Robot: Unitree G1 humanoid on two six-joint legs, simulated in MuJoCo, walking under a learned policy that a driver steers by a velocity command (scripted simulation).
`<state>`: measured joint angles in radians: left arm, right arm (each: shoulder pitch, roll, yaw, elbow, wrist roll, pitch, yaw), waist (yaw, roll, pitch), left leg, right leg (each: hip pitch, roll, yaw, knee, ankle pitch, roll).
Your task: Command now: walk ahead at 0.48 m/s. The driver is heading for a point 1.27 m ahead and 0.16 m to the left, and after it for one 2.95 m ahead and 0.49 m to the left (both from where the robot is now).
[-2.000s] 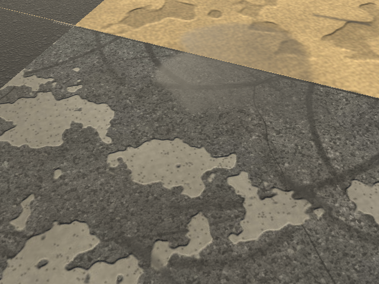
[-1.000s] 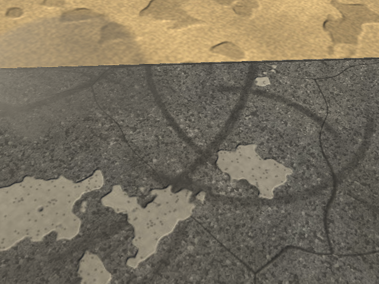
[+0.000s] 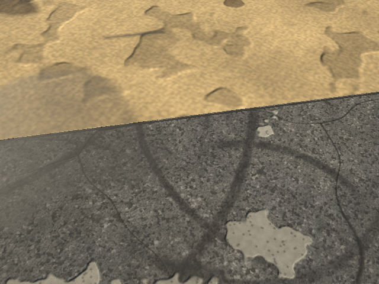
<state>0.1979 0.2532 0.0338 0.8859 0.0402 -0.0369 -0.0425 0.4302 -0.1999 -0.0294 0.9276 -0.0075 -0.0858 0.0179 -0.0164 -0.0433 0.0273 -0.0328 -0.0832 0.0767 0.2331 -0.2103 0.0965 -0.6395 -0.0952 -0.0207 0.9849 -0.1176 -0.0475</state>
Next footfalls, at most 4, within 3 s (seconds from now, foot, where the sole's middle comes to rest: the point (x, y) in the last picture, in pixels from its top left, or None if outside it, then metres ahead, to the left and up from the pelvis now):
0.24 right None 0.32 -0.09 -0.78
0.80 left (160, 251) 0.62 0.10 -0.78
1.36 right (204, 182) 0.92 -0.07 -0.78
1.90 left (154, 139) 1.16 0.15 -0.78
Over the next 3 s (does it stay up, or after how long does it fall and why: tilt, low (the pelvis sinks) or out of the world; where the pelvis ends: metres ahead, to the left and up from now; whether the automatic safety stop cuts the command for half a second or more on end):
stays up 1.21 0.15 -0.01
